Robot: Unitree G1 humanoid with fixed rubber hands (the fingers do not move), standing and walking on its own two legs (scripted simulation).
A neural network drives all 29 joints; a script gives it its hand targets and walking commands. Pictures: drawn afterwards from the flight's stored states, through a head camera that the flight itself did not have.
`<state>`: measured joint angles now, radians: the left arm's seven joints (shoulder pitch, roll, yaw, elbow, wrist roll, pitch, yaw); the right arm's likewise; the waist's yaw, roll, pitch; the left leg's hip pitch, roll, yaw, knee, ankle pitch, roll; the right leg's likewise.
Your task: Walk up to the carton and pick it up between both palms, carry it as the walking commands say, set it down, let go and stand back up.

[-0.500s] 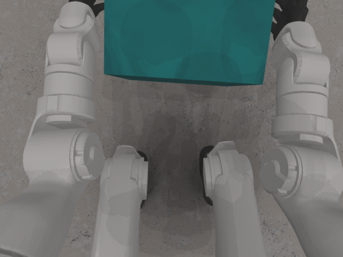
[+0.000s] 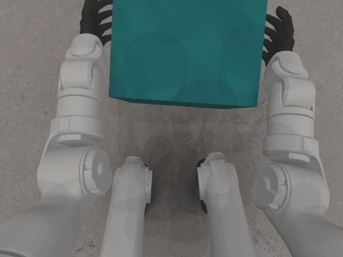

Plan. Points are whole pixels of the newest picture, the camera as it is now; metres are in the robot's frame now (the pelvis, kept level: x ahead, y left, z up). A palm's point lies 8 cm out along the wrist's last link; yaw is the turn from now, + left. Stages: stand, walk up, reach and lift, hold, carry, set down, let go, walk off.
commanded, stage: reach and lift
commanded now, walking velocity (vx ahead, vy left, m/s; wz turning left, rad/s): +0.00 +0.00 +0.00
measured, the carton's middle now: (184, 47) +0.56 -0.04 -0.16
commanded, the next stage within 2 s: none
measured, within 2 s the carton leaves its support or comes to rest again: neither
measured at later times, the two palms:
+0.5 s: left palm (75, 30) +0.53 +0.14 -0.01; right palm (302, 51) +0.49 -0.20 -0.01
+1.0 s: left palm (46, 21) +0.50 +0.14 +0.06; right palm out of the picture +0.46 -0.20 +0.06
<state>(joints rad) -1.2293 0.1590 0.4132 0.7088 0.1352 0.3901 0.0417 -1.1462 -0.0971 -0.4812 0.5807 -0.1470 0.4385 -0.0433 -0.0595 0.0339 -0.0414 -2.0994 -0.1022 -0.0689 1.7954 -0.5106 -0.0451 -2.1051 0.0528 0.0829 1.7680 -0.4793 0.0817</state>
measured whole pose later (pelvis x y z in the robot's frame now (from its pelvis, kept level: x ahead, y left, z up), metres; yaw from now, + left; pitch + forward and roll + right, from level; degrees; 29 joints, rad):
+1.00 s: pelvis +0.03 +0.01 +0.11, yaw +0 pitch +40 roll -1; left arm -0.90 0.03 0.44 0.66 0.19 0.37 0.03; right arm -0.84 0.01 -0.48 0.55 -0.23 0.42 -0.01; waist -0.06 0.05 -0.19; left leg -1.65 -0.11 -0.09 1.43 -0.47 -0.03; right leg -1.66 0.06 0.11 1.40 -0.44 0.08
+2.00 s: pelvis +0.08 +0.00 +0.25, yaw +0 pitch +26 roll +0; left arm -0.54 -0.10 0.44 0.48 0.28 0.40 -0.02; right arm -0.50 0.13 -0.47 0.41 -0.30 0.43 0.04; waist -0.07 0.03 -0.15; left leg -0.94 -0.08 -0.13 0.82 -0.32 -0.01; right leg -0.95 0.03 0.11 0.79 -0.29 0.05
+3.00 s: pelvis +0.11 +0.00 +0.30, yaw +0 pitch -1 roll +0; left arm -0.29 -0.14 0.35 0.32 0.30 0.60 -0.04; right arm -0.27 0.15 -0.33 0.24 -0.34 0.67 0.05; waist -0.08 0.01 -0.05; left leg -0.13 -0.04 -0.13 0.32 -0.18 0.00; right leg -0.13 0.01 0.11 0.30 -0.15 0.03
